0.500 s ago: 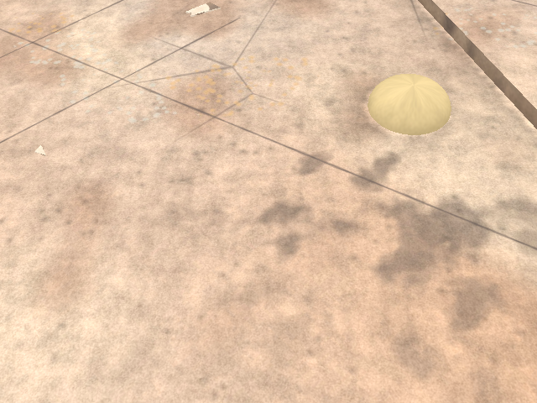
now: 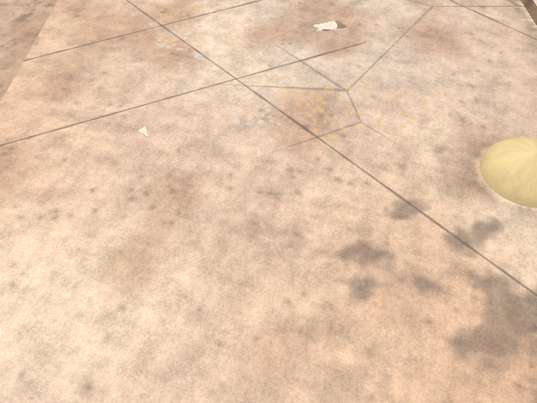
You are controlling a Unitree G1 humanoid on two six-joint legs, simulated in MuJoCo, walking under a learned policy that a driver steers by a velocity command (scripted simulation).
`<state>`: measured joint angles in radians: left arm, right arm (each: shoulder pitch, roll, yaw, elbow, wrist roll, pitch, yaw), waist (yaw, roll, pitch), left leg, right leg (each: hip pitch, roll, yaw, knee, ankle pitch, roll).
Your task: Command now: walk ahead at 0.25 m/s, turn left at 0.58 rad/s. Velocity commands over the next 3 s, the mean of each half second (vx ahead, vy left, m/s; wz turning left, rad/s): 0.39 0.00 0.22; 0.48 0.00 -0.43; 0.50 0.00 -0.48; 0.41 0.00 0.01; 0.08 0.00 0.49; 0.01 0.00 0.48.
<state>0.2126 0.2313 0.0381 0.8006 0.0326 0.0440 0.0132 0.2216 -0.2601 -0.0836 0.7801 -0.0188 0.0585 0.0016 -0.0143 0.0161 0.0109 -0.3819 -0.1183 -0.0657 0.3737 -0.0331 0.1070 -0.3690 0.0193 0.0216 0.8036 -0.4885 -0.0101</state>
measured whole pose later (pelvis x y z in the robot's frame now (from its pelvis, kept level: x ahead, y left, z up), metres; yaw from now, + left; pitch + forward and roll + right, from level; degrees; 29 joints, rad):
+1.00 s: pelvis +0.36 +0.05 -0.02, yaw -10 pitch +1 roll +0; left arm 0.11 0.26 0.06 0.80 0.02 -0.03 -0.03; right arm 0.35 -0.22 -0.03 0.91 -0.02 -0.07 -0.01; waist -0.03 0.00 0.08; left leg -0.21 0.05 0.08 1.20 -0.43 0.02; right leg -0.46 0.10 -0.10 0.64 -0.21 -0.16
